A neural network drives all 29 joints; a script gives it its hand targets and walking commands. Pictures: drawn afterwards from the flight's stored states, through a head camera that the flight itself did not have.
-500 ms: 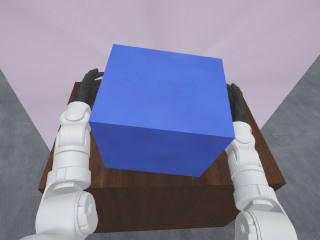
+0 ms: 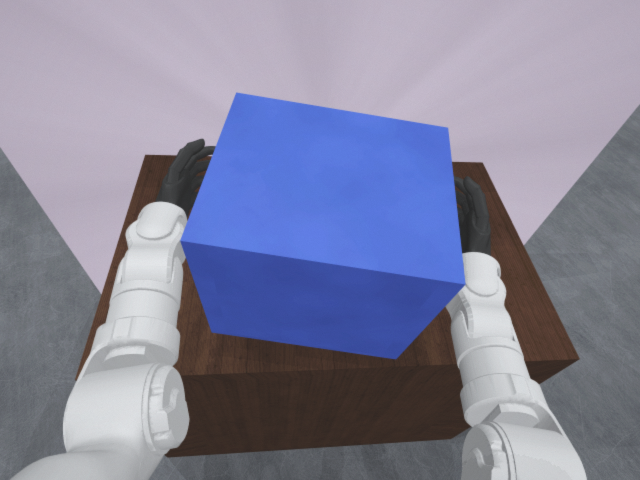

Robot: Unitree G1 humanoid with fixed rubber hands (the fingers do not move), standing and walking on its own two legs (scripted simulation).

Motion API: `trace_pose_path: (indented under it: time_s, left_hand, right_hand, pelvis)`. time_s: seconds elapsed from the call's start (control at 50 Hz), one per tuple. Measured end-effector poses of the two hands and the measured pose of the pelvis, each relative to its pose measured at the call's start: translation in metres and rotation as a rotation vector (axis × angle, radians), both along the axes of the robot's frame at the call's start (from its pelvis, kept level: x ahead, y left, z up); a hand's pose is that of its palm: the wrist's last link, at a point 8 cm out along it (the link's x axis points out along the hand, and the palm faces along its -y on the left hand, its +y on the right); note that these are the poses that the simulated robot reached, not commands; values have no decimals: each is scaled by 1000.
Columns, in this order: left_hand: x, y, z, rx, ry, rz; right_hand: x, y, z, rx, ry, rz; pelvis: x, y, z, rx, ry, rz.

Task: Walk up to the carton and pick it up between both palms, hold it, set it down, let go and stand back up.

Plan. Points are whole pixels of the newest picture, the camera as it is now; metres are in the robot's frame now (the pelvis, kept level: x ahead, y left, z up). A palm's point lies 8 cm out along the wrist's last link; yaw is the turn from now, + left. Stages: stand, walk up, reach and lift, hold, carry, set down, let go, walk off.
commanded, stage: set down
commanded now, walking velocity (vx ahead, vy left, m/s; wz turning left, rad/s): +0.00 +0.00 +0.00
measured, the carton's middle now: (322, 236) +0.41 -0.01 +0.05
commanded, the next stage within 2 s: none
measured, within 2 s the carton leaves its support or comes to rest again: rests again in 1.02 s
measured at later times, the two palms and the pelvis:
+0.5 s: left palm (184, 201) +0.44 +0.18 +0.08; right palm (461, 254) +0.37 -0.19 +0.07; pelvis +0.00 +0.00 +0.00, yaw +0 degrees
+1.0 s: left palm (197, 210) +0.46 +0.17 +0.05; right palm (454, 270) +0.37 -0.19 +0.03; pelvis +0.01 +0.00 +0.00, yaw -1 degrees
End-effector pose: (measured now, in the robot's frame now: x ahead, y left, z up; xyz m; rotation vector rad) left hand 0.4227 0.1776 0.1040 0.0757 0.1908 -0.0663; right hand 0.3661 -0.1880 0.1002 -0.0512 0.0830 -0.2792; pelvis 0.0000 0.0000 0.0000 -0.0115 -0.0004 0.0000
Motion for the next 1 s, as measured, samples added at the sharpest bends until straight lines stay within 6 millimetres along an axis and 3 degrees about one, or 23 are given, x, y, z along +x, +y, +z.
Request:
trace_pose_path:
  time_s: [0.5,1.0]
  left_hand:
    - [20,-2,-20,4,51,-42]
    - [36,-10,-57,22,90,-84]
  right_hand:
    - [3,1,-27,3,52,-44]
    - [3,-3,-66,27,91,-89]
  pelvis:
    - [2,3,0,-2,63,-8]
    - [7,4,-3,-7,169,-10]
